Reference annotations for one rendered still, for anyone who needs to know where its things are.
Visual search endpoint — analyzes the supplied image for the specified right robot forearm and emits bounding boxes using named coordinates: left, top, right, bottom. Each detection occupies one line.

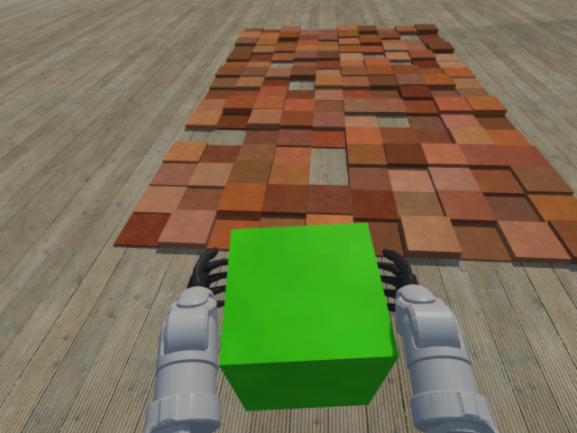
left=395, top=284, right=499, bottom=433

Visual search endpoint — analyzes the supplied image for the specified left robot forearm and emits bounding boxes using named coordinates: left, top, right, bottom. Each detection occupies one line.
left=143, top=286, right=221, bottom=433

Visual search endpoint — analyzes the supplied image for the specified carton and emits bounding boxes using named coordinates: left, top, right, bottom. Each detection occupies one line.
left=219, top=223, right=399, bottom=411

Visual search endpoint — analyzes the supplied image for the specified robot right hand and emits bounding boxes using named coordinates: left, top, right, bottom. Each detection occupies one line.
left=377, top=249, right=419, bottom=312

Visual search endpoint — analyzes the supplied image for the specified robot left hand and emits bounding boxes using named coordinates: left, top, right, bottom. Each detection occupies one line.
left=188, top=247, right=228, bottom=308

